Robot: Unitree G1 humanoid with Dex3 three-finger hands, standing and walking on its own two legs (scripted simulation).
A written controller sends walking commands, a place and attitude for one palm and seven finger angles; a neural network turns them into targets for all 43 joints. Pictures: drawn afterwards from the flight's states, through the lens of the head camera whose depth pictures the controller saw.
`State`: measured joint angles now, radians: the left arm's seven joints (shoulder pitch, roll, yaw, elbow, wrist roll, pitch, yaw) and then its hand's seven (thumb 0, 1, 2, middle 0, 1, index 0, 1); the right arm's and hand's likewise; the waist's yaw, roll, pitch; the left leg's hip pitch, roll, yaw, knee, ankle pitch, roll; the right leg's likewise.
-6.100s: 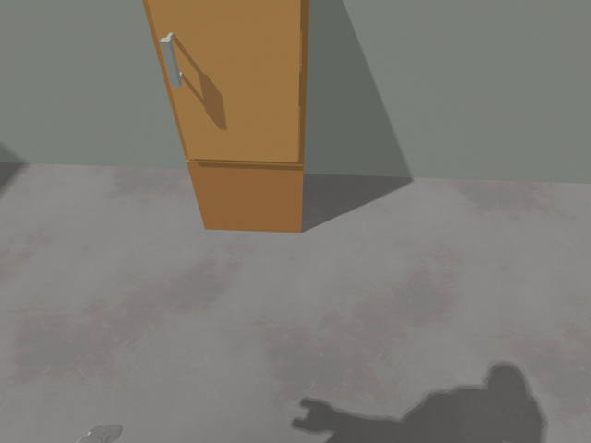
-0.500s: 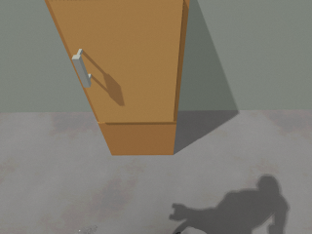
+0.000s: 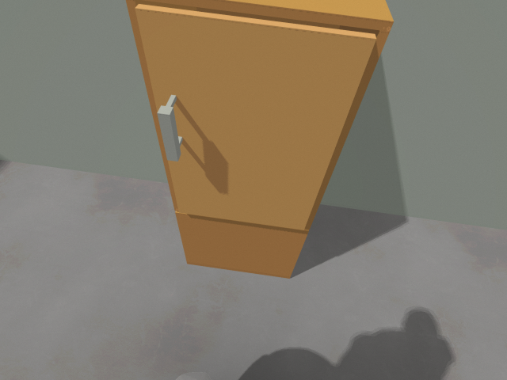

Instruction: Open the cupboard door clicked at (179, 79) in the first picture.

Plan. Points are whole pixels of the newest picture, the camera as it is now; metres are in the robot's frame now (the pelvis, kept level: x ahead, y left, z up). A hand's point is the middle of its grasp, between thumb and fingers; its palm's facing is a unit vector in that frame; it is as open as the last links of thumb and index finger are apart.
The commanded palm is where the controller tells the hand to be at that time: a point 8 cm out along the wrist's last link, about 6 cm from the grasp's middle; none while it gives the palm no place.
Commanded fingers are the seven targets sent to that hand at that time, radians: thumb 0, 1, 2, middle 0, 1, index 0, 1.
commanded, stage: come to a stop and stand still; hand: left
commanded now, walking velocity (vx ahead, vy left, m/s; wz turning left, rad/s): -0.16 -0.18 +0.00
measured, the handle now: (173, 128) +0.57 +0.23 +0.03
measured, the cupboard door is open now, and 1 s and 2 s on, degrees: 0 0 0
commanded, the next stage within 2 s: look again from close up in 1.22 s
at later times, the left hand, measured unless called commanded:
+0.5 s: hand out of the picture -0.05 +0.12 -0.14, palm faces +0.02 -0.97 -0.23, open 7.4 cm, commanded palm none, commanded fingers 0.00 0.90 0.90 -0.20 -0.30 -0.20 -0.30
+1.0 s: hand out of the picture -0.05 +0.17 -0.17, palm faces +0.05 -0.99 -0.17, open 7.3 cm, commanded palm none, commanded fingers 0.00 0.90 0.90 -0.20 -0.30 -0.20 -0.30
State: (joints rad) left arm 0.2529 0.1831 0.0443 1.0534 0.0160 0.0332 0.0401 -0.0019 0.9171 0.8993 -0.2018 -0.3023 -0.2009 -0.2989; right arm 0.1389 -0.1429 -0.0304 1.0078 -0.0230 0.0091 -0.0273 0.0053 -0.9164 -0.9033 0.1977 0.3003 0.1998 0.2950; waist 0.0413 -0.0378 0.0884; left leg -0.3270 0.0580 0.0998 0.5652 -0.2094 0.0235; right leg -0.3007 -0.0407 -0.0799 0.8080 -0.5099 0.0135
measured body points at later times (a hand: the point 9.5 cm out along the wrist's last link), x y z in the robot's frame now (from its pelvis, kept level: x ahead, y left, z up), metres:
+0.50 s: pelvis -0.05 -0.06 +0.02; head -0.05 -0.09 +0.47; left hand -0.05 +0.17 -0.12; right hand -0.05 -0.29 -0.15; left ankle -0.03 +0.10 -0.68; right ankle -0.08 -0.15 -0.73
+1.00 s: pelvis -0.04 +0.00 +0.01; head -0.03 +0.01 +0.46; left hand -0.05 +0.22 -0.16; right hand +0.03 -0.23 -0.14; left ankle -0.06 +0.10 -0.73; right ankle -0.08 -0.15 -0.73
